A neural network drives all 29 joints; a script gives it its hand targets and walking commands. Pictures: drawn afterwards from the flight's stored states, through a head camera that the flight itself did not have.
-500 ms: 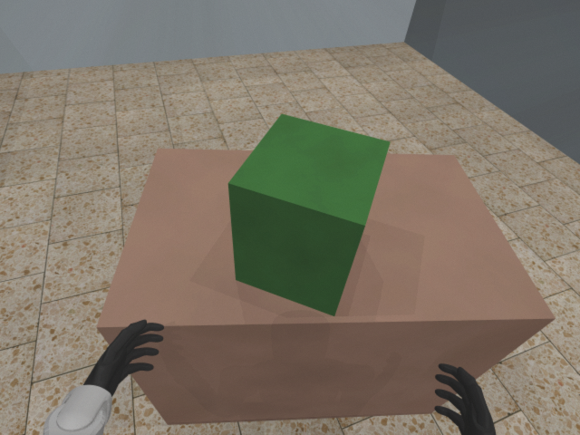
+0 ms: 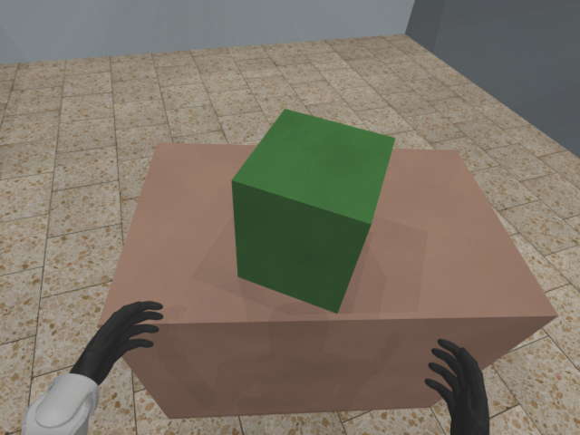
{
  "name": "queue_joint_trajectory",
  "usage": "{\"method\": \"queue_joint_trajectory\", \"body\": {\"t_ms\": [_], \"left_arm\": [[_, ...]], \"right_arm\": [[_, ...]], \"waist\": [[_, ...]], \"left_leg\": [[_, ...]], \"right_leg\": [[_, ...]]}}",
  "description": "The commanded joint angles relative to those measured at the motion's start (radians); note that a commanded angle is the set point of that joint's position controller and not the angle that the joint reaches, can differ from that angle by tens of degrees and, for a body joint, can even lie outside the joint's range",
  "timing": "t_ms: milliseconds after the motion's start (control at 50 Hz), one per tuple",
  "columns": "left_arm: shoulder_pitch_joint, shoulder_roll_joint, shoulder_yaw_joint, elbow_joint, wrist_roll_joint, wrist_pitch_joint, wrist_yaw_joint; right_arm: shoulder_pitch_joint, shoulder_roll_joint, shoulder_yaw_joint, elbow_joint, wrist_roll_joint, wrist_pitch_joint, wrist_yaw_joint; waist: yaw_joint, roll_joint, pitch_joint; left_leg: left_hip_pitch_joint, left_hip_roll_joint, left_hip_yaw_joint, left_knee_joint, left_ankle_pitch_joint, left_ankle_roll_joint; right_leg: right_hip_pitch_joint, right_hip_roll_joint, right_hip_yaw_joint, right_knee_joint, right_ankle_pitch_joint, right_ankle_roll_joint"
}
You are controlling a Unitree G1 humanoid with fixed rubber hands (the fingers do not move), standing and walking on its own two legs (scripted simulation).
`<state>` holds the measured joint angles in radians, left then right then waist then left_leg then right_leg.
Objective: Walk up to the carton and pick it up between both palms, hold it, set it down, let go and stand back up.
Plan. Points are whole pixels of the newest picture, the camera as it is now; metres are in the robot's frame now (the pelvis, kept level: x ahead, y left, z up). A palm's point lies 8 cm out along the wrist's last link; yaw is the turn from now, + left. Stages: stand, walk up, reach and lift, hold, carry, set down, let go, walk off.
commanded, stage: reach and lift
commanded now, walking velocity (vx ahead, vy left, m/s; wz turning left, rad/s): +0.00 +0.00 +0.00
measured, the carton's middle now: (311, 212) +0.47 -0.02 +0.01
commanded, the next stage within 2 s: none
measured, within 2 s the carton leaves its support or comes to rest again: neither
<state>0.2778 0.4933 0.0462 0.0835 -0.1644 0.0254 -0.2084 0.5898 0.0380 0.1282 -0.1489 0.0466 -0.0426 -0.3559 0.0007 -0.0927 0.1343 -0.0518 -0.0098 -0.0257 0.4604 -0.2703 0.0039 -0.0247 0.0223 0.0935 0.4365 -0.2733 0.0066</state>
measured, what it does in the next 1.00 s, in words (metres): stands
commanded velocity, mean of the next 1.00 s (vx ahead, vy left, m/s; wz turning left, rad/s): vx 0.00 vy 0.00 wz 0.00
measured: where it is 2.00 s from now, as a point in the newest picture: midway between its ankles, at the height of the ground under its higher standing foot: outside the picture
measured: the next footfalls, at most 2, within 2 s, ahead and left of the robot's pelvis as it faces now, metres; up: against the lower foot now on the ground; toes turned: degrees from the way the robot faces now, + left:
none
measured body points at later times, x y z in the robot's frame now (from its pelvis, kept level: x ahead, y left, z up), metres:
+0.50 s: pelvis +0.03 +0.00 +0.00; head +0.06 +0.03 +0.45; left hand +0.26 +0.25 +0.02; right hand +0.24 -0.17 +0.04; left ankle +0.00 +0.12 -0.74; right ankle -0.01 -0.13 -0.74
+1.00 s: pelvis +0.01 +0.00 +0.00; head +0.02 +0.03 +0.45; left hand +0.33 +0.25 +0.07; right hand +0.30 -0.16 +0.08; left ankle +0.00 +0.12 -0.74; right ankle -0.01 -0.13 -0.74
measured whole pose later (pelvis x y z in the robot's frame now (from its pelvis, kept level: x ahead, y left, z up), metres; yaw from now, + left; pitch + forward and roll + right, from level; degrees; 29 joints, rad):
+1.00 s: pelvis +0.01 +0.00 +0.00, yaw +0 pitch -6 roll +0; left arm -0.18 0.50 0.05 0.18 -0.23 0.28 -0.21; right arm -0.02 -0.03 0.10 -0.06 0.09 0.27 -0.40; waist 0.00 -0.06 0.13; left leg -0.07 -0.01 -0.02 0.46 -0.28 0.01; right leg -0.04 0.02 0.09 0.42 -0.28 0.01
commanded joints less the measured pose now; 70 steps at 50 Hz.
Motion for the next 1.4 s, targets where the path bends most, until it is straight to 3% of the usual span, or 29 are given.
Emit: {"method": "queue_joint_trajectory", "body": {"t_ms": [0, 20, 80, 120, 180, 240, 260, 320, 340, 440, 460, 540, 680, 720, 780, 800, 820, 900, 960, 980, 1020, 1040, 1080, 1180, 1200, 1220, 1240, 1280, 1380], "left_arm": [[-0.140, 0.212, 0.050, -0.250, -0.147, -0.026, -0.001], [-0.147, 0.181, 0.052, -0.290, -0.125, -0.038, 0.007], [-0.146, 0.182, 0.049, -0.342, -0.128, -0.039, 0.015], [-0.139, 0.206, 0.063, -0.294, -0.139, -0.034, 0.013], [-0.181, 0.188, 0.063, -0.257, -0.144, -0.014, 0.005], [-0.152, 0.174, 0.077, -0.323, -0.135, -0.013, 0.010], [-0.184, 0.179, 0.071, -0.325, -0.140, -0.014, 0.018], [-0.223, 0.159, 0.065, -0.326, -0.149, -0.004, 0.014], [-0.251, 0.163, 0.068, -0.322, -0.152, -0.002, 0.011], [-0.242, 0.192, 0.089, -0.308, -0.180, 0.013, 0.008], [-0.267, 0.195, 0.094, -0.282, -0.184, 0.029, 0.007], [-0.323, 0.189, 0.111, -0.294, -0.167, 0.046, 0.010], [-0.513, 0.193, 0.091, -0.222, -0.176, 0.121, -0.001], [-0.537, 0.188, 0.094, -0.215, -0.161, 0.147, -0.004], [-0.695, 0.194, 0.090, -0.074, -0.171, 0.190, -0.009], [-0.678, 0.181, 0.092, -0.077, -0.159, 0.205, -0.010], [-0.680, 0.188, 0.094, -0.038, -0.156, 0.222, -0.016], [-0.846, 0.177, 0.059, -0.045, -0.164, 0.211, -0.003], [-0.900, 0.192, 0.054, 0.005, -0.168, 0.224, -0.007], [-0.919, 0.206, 0.070, 0.033, -0.191, 0.224, -0.008], [-0.964, 0.171, 0.049, 0.028, -0.181, 0.219, -0.002], [-0.974, 0.183, 0.050, 0.020, -0.179, 0.210, -0.004], [-1.031, 0.193, 0.023, 0.110, -0.202, 0.213, -0.001], [-1.134, 0.175, -0.007, 0.178, -0.193, 0.185, 0.017], [-1.162, 0.203, -0.001, 0.199, -0.196, 0.181, 0.020], [-1.166, 0.170, -0.019, 0.201, -0.199, 0.186, 0.029], [-1.171, 0.179, -0.004, 0.261, -0.210, 0.176, 0.027], [-1.261, 0.205, -0.009, 0.255, -0.217, 0.152, 0.031], [-1.333, 0.171, -0.053, 0.232, -0.230, 0.133, 0.056]], "right_arm": [[-0.098, 0.010, 0.067, -0.328, 0.120, 0.018, -0.008], [-0.120, 0.000, 0.059, -0.310, 0.115, 0.011, -0.006], [-0.157, -0.025, 0.057, -0.309, 0.138, 0.023, 0.001], [-0.137, -0.035, 0.046, -0.313, 0.114, 0.027, -0.006], [-0.165, -0.009, 0.066, -0.236, 0.109, 0.045, -0.017], [-0.146, -0.045, 0.042, -0.206, 0.111, 0.034, -0.012], [-0.195, -0.076, 0.012, -0.171, 0.121, 0.028, -0.008], [-0.242, -0.085, 0.014, -0.208, 0.121, 0.031, -0.012], [-0.256, -0.094, 0.026, -0.176, 0.121, 0.038, -0.011], [-0.308, -0.115, 0.034, -0.227, 0.130, 0.037, -0.019], [-0.319, -0.120, 0.019, -0.177, 0.131, 0.033, -0.025], [-0.349, -0.115, 0.005, -0.140, 0.108, 0.086, -0.029], [-0.527, -0.161, -0.050, -0.141, 0.139, 0.161, -0.044], [-0.540, -0.166, -0.070, -0.129, 0.152, 0.178, -0.044], [-0.683, -0.171, -0.098, -0.050, 0.149, 0.226, -0.049], [-0.676, -0.163, -0.112, -0.050, 0.164, 0.236, -0.049], [-0.672, -0.158, -0.104, -0.028, 0.165, 0.263, -0.057], [-0.832, -0.178, -0.163, -0.001, 0.155, 0.278, -0.049], [-0.871, -0.166, -0.161, 0.048, 0.174, 0.300, -0.059], [-0.887, -0.168, -0.182, 0.069, 0.173, 0.309, -0.058], [-0.945, -0.175, -0.204, 0.080, 0.161, 0.309, -0.053], [-0.946, -0.159, -0.188, 0.073, 0.157, 0.306, -0.056], [-1.037, -0.174, -0.228, 0.105, 0.162, 0.321, -0.055], [-1.146, -0.154, -0.241, 0.179, 0.154, 0.335, -0.028], [-1.150, -0.172, -0.246, 0.170, 0.158, 0.335, -0.029], [-1.219, -0.157, -0.238, 0.181, 0.157, 0.326, -0.025], [-1.213, -0.171, -0.254, 0.225, 0.137, 0.328, -0.030], [-1.261, -0.156, -0.259, 0.257, 0.131, 0.313, -0.034], [-1.334, -0.175, -0.286, 0.273, 0.120, 0.287, -0.024]], "waist": [[0.099, 0.224, -0.047], [0.071, 0.242, -0.066], [0.067, 0.255, -0.114], [0.049, 0.204, -0.101], [0.042, 0.202, -0.126], [0.045, 0.232, -0.162], [0.026, 0.282, -0.160], [0.023, 0.206, -0.214], [0.024, 0.237, -0.212], [0.029, 0.183, -0.231], [0.000, 0.167, -0.225], [0.002, 0.185, -0.220], [-0.077, 0.163, -0.264], [-0.055, 0.172, -0.274], [-0.092, 0.124, -0.205], [-0.110, 0.149, -0.188], [-0.091, 0.143, -0.194], [-0.137, 0.185, -0.253], [-0.153, 0.189, -0.275], [-0.154, 0.148, -0.272], [-0.175, 0.187, -0.345], [-0.155, 0.175, -0.335], [-0.185, 0.163, -0.319], [-0.201, 0.203, -0.399], [-0.185, 0.186, -0.441], [-0.192, 0.218, -0.446], [-0.208, 0.157, -0.456], [-0.229, 0.151, -0.510], [-0.264, 0.208, -0.695]], "left_leg": [[-0.039, 0.063, 0.089, -0.082, -0.008, 0.023], [-0.028, 0.066, 0.065, -0.081, 0.003, 0.014], [0.020, 0.078, 0.061, -0.077, 0.082, -0.005], [0.005, 0.066, 0.058, -0.066, 0.081, 0.007], [0.029, 0.049, 0.064, -0.056, 0.111, 0.013], [0.069, 0.056, 0.053, -0.049, 0.217, -0.009], [0.080, 0.052, 0.059, -0.042, 0.231, -0.019], [0.085, 0.063, 0.042, -0.038, 0.295, -0.016], [0.084, 0.052, 0.045, -0.043, 0.303, -0.018], [0.095, 0.042, 0.036, -0.032, 0.357, -0.022], [0.118, 0.040, 0.034, -0.034, 0.328, -0.019], [0.101, 0.041, 0.042, -0.058, 0.328, -0.011], [0.104, 0.035, 0.044, -0.068, 0.351, -0.004], [0.106, 0.041, 0.041, -0.073, 0.380, -0.010], [0.071, 0.028, 0.057, -0.099, 0.218, 0.010], [0.068, 0.044, 0.038, -0.103, 0.224, 0.009], [0.083, 0.038, 0.061, -0.104, 0.253, 0.010], [0.050, 0.048, 0.055, -0.110, 0.227, 0.014], [0.041, 0.038, 0.059, -0.093, 0.265, 0.018], [0.025, 0.041, 0.050, -0.099, 0.253, 0.029], [0.033, 0.041, 0.056, -0.097, 0.272, 0.024], [0.035, 0.042, 0.051, -0.090, 0.291, 0.027], [0.002, 0.044, 0.045, -0.094, 0.226, 0.029], [-0.045, 0.061, 0.040, -0.113, 0.195, 0.026], [-0.043, 0.052, 0.042, -0.100, 0.219, 0.029], [-0.049, 0.048, 0.043, -0.093, 0.235, 0.015], [-0.046, 0.041, 0.043, -0.085, 0.236, 0.024], [-0.052, 0.037, 0.044, -0.078, 0.247, 0.029], [0.012, 0.037, 0.033, -0.035, 0.384, -0.005]], "right_leg": [[-0.113, -0.116, -0.013, -0.134, 0.114, -0.013], [-0.085, -0.106, -0.020, -0.134, 0.112, -0.017], [-0.070, -0.099, -0.035, -0.126, 0.169, -0.016], [-0.069, -0.108, -0.027, -0.131, 0.198, -0.008], [-0.085, -0.111, -0.015, -0.137, 0.296, 0.011], [-0.069, -0.102, -0.023, -0.121, 0.410, 0.013], [-0.092, -0.089, -0.032, -0.116, 0.380, 0.004], [-0.056, -0.085, -0.040, -0.107, 0.466, 0.013], [-0.060, -0.092, -0.039, -0.106, 0.515, 0.020], [-0.034, -0.092, -0.035, -0.083, 0.651, 0.040], [-0.059, -0.099, -0.029, -0.095, 0.658, 0.044], [-0.024, -0.090, -0.041, -0.101, 0.627, 0.043], [0.017, -0.074, -0.045, -0.103, 0.657, 0.041], [0.033, -0.065, -0.058, -0.095, 0.701, 0.035], [-0.013, -0.067, -0.048, -0.127, 0.547, 0.040], [-0.015, -0.075, -0.046, -0.125, 0.551, 0.033], [0.008, -0.072, -0.056, -0.129, 0.579, 0.038], [0.009, -0.055, -0.058, -0.120, 0.483, 0.017], [0.032, -0.052, -0.051, -0.114, 0.531, 0.022], [0.016, -0.059, -0.048, -0.117, 0.535, 0.023], [0.049, -0.044, -0.060, -0.104, 0.515, 0.023], [0.045, -0.059, -0.055, -0.103, 0.565, 0.030], [0.005, -0.048, -0.061, -0.104, 0.488, 0.023], [0.035, -0.038, -0.069, -0.100, 0.385, 0.012], [0.044, -0.040, -0.065, -0.094, 0.418, 0.010], [0.037, -0.038, -0.070, -0.098, 0.412, 0.013], [0.043, -0.038, -0.074, -0.088, 0.450, 0.027], [0.010, -0.038, -0.068, -0.088, 0.484, 0.032], [-0.026, -0.021, -0.089, -0.067, 0.559, 0.025]]}}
